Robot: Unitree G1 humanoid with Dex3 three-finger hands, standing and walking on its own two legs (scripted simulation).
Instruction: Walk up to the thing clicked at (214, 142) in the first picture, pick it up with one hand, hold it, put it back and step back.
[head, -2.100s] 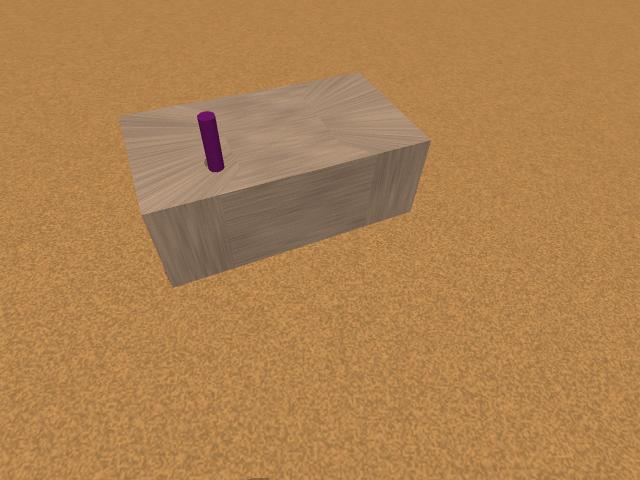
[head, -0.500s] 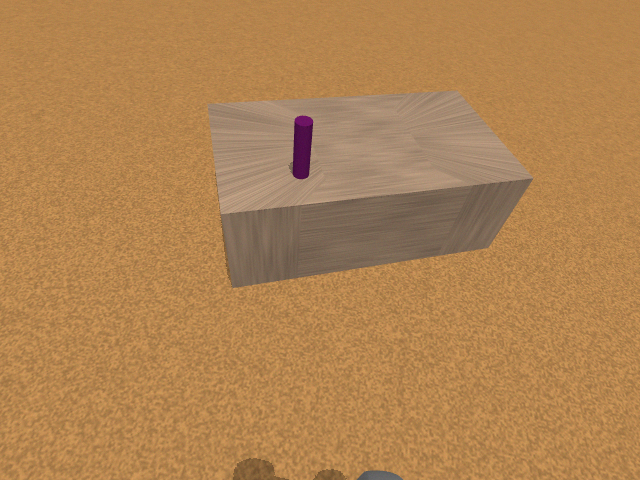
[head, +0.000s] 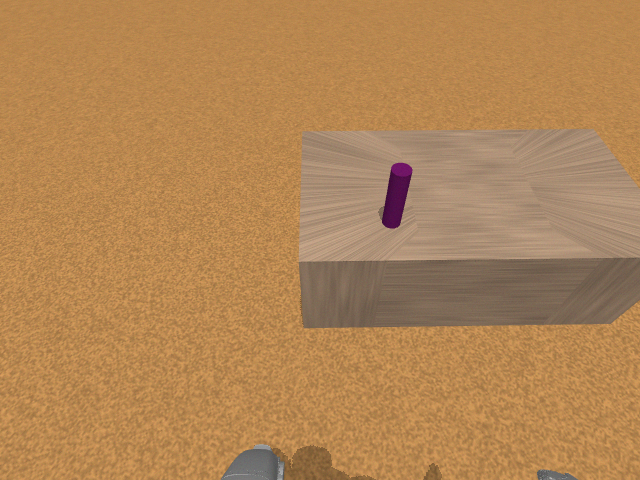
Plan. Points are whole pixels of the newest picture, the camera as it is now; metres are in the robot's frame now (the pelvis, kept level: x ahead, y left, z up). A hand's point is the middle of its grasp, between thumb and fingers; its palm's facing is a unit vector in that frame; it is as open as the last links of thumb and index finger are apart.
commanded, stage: walk up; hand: right
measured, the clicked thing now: (396, 197) +0.85 -0.17 -0.28
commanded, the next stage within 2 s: none
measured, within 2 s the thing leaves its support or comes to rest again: neither
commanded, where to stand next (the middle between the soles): +0.40 +0.06 m, yaw +0 degrees
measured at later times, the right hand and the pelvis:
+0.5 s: hand (480, 421) +0.24 -0.22 -0.14, palm faces -0.05 +0.93 -0.35, open 7.4 cm; pelvis +0.19 +0.05 -0.01, yaw +2 degrees
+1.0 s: hand (428, 314) +0.41 -0.17 -0.14, palm faces -0.06 +0.91 -0.41, open 7.4 cm; pelvis +0.30 +0.09 -0.02, yaw +0 degrees
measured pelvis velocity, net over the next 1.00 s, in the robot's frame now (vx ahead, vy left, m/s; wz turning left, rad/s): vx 0.30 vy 0.09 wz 0.00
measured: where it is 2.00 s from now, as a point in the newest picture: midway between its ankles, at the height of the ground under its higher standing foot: (301, 436)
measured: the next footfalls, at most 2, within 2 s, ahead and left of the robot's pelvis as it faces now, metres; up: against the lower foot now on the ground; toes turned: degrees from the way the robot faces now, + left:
left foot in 0.10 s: +0.20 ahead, +0.16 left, +0.00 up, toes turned +5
right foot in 0.52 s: +0.36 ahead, -0.06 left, +0.00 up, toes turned -2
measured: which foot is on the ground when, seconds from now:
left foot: up 0.00-0.08, down 0.10-0.54, up 0.56-0.82, down 0.84-1.00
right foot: down 0.00-0.12, up 0.14-0.50, down 0.52-1.00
